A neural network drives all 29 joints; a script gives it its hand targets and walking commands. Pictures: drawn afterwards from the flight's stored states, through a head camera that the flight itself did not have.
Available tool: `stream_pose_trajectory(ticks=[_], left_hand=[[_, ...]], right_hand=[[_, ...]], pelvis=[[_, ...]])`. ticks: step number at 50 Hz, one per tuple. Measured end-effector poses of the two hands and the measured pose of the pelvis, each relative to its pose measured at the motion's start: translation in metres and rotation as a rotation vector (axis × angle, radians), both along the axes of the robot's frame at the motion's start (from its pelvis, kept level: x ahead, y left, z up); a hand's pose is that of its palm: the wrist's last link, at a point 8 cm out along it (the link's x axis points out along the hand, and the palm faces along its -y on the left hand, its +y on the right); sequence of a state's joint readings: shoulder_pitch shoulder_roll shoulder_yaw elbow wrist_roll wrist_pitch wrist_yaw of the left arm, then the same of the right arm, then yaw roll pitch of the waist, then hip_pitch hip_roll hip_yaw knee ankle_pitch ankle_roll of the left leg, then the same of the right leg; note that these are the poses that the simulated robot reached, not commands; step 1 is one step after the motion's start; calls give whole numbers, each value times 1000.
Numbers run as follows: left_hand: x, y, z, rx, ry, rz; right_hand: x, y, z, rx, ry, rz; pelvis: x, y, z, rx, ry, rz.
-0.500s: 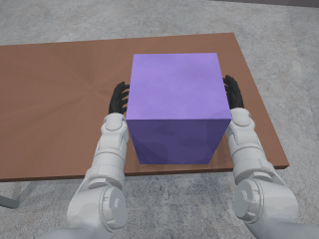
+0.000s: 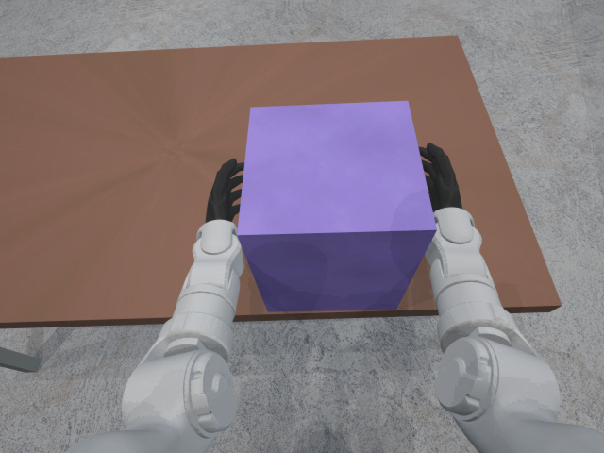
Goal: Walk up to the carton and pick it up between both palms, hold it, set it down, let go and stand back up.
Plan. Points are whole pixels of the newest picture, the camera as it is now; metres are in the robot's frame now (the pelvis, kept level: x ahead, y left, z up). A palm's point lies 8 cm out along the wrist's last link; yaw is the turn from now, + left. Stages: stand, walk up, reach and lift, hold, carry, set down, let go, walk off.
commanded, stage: set down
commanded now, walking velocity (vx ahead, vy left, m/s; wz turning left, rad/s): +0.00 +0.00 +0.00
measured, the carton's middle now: (330, 217) +0.44 -0.04 -0.01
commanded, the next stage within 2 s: none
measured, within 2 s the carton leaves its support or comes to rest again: neither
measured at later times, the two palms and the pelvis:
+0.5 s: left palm (225, 216) +0.43 +0.11 +0.02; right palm (443, 203) +0.43 -0.19 +0.03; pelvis +0.00 +0.00 +0.00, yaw -2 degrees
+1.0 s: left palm (225, 217) +0.43 +0.11 +0.02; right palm (443, 204) +0.43 -0.19 +0.03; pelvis -0.01 +0.01 +0.00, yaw -2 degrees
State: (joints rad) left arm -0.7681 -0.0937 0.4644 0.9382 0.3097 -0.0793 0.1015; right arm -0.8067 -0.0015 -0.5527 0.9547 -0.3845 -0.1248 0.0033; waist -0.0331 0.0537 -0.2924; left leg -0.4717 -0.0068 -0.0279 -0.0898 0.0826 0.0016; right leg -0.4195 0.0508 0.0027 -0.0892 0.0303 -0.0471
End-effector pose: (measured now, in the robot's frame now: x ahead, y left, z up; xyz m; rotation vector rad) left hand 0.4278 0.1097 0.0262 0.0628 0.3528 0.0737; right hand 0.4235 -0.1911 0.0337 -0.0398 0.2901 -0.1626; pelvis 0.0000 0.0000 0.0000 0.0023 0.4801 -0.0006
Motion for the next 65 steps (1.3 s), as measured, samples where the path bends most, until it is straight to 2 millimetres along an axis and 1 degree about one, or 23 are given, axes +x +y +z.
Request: stream_pose_trajectory(ticks=[5, 13, 30, 43, 54, 65], left_hand=[[3, -2, -2, 0, -9, -2], [4, -3, -3, -4, -20, 2], [4, -3, -4, -8, -30, 2], [4, -2, -7, -23, -52, 4], [5, -3, -6, -2, -64, -2], [5, -2, -9, -23, -74, 3]], right_hand=[[0, -2, -5, 7, -10, -5], [4, -3, -5, -3, -20, 2], [3, -3, -5, 2, -26, 0], [3, -3, -6, -4, -29, 6], [3, -3, -8, 24, -45, 1], [3, -3, -9, 8, -53, 4]], pelvis=[[1, 1, -1, 0, 20, -8], [2, 2, -1, 0, 32, -16], [-7, 5, -2, -2, 47, -28], [-8, 5, -4, -3, 73, -25], [-9, 6, -4, -3, 71, -28], [-8, 7, -4, -3, 76, -33]])
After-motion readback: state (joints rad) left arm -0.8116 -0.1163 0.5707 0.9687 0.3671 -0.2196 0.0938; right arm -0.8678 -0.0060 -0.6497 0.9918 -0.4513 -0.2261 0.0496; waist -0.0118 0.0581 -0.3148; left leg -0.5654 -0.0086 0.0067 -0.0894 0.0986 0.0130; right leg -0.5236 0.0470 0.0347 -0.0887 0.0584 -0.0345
